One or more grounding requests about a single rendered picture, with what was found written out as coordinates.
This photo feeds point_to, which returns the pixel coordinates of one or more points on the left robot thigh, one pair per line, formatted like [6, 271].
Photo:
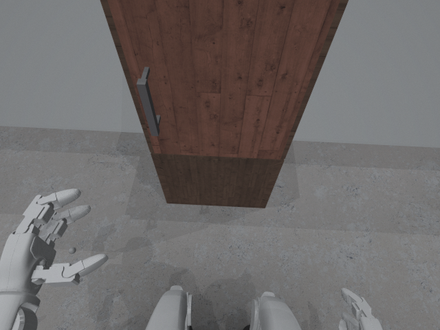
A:
[173, 311]

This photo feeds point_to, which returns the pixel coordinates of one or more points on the left robot forearm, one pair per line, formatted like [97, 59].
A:
[18, 310]

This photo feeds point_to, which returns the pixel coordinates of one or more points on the right robot thigh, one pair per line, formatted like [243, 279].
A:
[271, 313]

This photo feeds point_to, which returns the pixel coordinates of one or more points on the cupboard door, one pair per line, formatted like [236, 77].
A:
[227, 77]

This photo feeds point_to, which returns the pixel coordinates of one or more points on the left robot hand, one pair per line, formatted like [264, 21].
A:
[25, 249]

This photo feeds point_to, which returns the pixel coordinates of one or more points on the robot thigh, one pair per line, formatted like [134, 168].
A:
[173, 311]
[271, 313]

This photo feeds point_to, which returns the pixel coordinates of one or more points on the right robot hand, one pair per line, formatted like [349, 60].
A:
[362, 312]

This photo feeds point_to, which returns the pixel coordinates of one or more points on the handle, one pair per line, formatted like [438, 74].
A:
[147, 103]

